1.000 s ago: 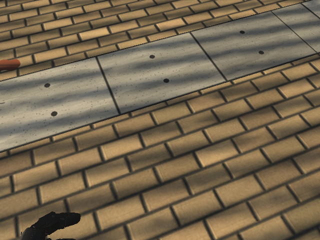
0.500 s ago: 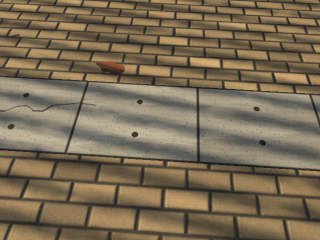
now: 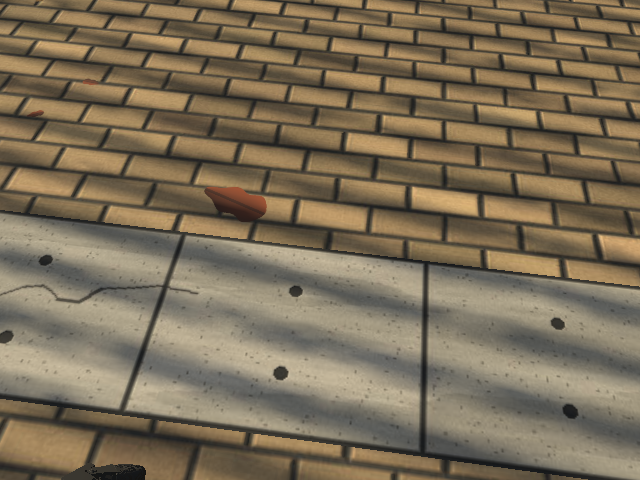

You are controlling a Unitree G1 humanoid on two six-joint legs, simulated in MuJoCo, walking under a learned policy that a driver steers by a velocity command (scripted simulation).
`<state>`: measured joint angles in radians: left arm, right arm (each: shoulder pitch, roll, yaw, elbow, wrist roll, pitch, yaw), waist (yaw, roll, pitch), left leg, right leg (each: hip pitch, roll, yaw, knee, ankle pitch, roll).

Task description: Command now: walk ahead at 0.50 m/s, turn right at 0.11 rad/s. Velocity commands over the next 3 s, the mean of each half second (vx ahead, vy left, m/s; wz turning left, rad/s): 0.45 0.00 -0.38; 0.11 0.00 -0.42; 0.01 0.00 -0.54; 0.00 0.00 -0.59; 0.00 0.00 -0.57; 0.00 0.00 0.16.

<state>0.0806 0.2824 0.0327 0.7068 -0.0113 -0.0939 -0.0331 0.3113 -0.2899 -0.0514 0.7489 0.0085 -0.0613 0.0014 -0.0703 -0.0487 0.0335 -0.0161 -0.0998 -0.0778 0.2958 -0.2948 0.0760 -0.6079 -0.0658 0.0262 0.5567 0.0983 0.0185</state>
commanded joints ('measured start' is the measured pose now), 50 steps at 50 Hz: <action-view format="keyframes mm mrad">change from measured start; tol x32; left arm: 1 -131 95 21 -109 -7 -21 -18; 7 329 287 92 -13 -2 -7 -18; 50 225 165 61 -87 17 140 41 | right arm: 1 65 -173 -48 -3 0 -2 -6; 50 -190 -132 -34 -37 11 75 -27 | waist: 1 -26 122 37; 7 98 -262 -350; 19 94 -9 -20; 28 52 -73 -112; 31 103 382 -444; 50 105 91 -88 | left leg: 1 66 333 -102 -41 378 124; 5 55 263 27 325 905 51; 8 -684 49 -66 1028 -239 -57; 27 -390 45 -32 155 308 -102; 30 167 394 -277 185 1012 70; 35 -112 362 -276 54 400 146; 50 -329 284 23 178 77 18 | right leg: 1 -56 5 -4 -30 -81 -55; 5 346 107 -71 -55 -142 -144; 8 967 -247 770 -249 -500 -358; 21 354 21 210 -259 209 -208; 28 489 18 382 1 122 -126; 31 51 208 178 649 -868 -1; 33 0 117 148 771 -703 58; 50 468 9 66 -148 -262 -104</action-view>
